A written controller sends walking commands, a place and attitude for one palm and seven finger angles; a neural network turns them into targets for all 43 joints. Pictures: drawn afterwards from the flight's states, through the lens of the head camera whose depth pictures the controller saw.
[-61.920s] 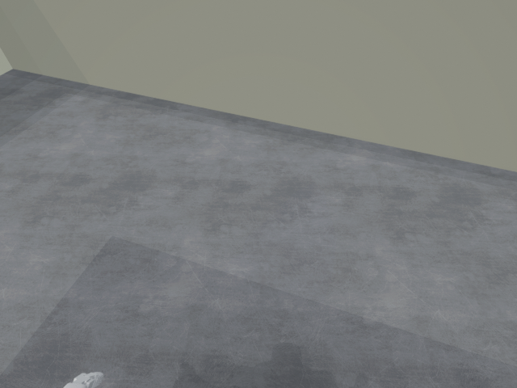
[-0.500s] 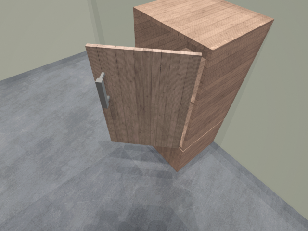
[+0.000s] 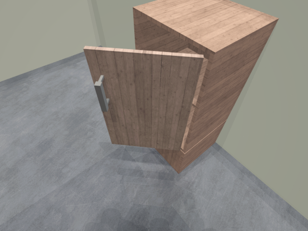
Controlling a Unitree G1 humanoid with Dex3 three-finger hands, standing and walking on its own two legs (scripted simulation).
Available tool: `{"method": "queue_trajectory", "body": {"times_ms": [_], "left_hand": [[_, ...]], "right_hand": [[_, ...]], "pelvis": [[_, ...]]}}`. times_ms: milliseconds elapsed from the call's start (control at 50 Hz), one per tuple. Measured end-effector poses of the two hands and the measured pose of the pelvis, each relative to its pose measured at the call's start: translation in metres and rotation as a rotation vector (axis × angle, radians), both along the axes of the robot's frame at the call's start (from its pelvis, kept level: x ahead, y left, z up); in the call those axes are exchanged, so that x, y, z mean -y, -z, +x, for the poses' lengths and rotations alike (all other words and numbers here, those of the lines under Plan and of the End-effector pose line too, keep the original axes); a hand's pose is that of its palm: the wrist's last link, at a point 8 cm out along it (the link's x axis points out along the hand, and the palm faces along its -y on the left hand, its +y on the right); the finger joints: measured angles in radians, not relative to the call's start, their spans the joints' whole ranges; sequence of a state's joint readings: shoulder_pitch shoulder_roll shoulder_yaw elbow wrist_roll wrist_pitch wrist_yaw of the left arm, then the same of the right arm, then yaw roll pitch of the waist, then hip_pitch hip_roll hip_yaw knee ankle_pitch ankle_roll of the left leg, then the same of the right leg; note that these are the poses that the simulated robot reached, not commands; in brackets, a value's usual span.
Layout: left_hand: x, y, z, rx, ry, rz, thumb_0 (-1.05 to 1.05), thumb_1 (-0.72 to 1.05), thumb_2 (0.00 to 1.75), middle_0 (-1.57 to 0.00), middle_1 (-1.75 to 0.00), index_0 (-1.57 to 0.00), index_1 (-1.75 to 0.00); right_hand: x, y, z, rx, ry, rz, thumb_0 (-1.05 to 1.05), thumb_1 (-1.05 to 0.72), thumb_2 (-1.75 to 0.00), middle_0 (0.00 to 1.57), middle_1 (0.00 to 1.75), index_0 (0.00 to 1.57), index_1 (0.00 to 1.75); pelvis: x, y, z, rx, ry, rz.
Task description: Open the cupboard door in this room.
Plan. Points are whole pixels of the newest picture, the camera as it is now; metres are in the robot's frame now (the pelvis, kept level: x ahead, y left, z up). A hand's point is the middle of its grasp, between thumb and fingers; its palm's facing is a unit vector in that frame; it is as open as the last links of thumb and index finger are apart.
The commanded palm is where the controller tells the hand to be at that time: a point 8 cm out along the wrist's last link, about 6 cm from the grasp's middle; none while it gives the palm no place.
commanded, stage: look again from close up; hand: left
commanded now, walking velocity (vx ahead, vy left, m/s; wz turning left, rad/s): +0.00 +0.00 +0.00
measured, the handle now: (103, 93) +0.58 +0.23 -0.03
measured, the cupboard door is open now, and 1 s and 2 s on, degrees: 44 44 44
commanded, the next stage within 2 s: shuffle to correct the standing spot in 0.42 s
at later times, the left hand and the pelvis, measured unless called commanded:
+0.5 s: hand out of the picture -0.03 +0.22 -0.18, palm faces +0.00 -0.98 -0.21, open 7.4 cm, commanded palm none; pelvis -0.05 +0.04 -0.01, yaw -1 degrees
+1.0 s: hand out of the picture -0.05 +0.22 -0.18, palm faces +0.00 -0.99 -0.15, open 7.4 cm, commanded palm none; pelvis -0.02 +0.05 -0.01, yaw -3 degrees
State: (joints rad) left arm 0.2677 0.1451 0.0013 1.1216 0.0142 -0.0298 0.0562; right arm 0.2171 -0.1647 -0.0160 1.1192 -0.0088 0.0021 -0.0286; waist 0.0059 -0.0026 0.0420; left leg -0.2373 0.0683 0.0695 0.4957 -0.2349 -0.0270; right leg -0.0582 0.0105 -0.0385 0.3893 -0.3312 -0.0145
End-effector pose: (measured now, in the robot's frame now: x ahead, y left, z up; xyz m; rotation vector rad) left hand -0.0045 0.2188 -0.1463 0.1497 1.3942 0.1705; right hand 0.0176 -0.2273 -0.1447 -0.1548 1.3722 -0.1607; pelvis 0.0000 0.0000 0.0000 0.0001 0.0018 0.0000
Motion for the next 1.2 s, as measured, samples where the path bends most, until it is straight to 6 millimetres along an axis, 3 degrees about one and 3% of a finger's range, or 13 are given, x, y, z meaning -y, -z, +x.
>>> {"method": "queue_trajectory", "body": {"times_ms": [120, 320, 600, 720, 840, 940, 1020, 1080, 1200], "left_hand": [[-0.015, -0.001, 0.006, 0.047, 0.043, 0.014, 0.0, 0.91, 0.9, -0.2, -0.3, -0.2, -0.3], [-0.042, 0.005, 0.002, 0.114, 0.051, 0.016, 0.0, 0.91, 0.9, -0.2, -0.3, -0.2, -0.3], [-0.051, 0.005, -0.061, 0.02, 0.027, -0.005, 0.01, 0.91, 0.9, -0.2, -0.3, -0.2, -0.3], [-0.046, 0.009, -0.09, -0.041, -0.017, -0.027, 0.01, 0.91, 0.9, -0.2, -0.3, -0.2, -0.3], [-0.046, 0.018, -0.103, -0.109, -0.053, -0.06, 0.01, 0.91, 0.9, -0.2, -0.3, -0.2, -0.3], [-0.048, 0.014, -0.08, -0.125, -0.005, -0.065, 0.01, 0.91, 0.9, -0.2, -0.3, -0.2, -0.29], [-0.046, 0.005, -0.032, -0.033, 0.027, -0.055, 0.01, 0.91, 0.9, -0.2, -0.3, -0.2, -0.29], [-0.043, 0.009, 0.002, 0.071, 0.029, -0.035, 0.01, 0.91, 0.9, -0.2, -0.3, -0.2, -0.3], [-0.049, 0.006, 0.027, 0.102, -0.001, -0.016, 0.02, 0.93, 0.9, -0.2, -0.3, -0.2, -0.3]], "right_hand": [[-0.007, -0.001, 0.002, 0.1, 0.026, -0.011, 0.01, -0.92, -0.9, 0.2, 0.3, 0.2, 0.3], [-0.028, 0.001, -0.018, 0.112, 0.01, -0.008, 0.01, -0.93, -0.9, 0.2, 0.3, 0.2, 0.3], [-0.038, -0.004, -0.059, 0.054, -0.001, 0.0, 0.01, -0.91, -0.9, 0.2, 0.3, 0.2, 0.3], [-0.038, -0.001, -0.07, 0.007, -0.002, 0.001, 0.01, -0.91, -0.9, 0.2, 0.3, 0.2, 0.3], [-0.046, 0.002, -0.064, -0.002, 0.003, -0.014, 0.01, -0.91, -0.9, 0.2, 0.3, 0.2, 0.3], [-0.057, 0.001, -0.059, 0.016, 0.042, 0.0, 0.01, -0.91, -0.9, 0.2, 0.3, 0.2, 0.3], [-0.064, 0.001, -0.062, -0.01, 0.063, 0.034, 0.0, -0.91, -0.9, 0.2, 0.3, 0.2, 0.3], [-0.065, 0.012, -0.061, -0.042, 0.063, 0.059, 0.0, -0.91, -0.9, 0.2, 0.3, 0.2, 0.3], [-0.07, 0.01, -0.023, -0.041, 0.039, 0.055, 0.01, -0.91, -0.9, 0.2, 0.3, 0.2, 0.3]], "pelvis": [[-0.013, 0.004, -0.005, 0.011, 0.009, -0.008], [-0.031, 0.009, -0.028, 0.035, 0.015, -0.004], [-0.04, 0.005, -0.053, 0.023, 0.006, -0.005], [-0.042, 0.008, -0.049, 0.022, -0.002, -0.007], [-0.052, 0.014, -0.034, 0.028, -0.002, -0.01], [-0.055, 0.011, -0.022, 0.013, 0.036, 0.001], [-0.052, 0.005, -0.012, 0.007, 0.043, -0.001], [-0.046, 0.013, -0.002, 0.009, 0.036, 0.019], [-0.051, 0.009, 0.015, 0.025, 0.004, -0.009]]}}
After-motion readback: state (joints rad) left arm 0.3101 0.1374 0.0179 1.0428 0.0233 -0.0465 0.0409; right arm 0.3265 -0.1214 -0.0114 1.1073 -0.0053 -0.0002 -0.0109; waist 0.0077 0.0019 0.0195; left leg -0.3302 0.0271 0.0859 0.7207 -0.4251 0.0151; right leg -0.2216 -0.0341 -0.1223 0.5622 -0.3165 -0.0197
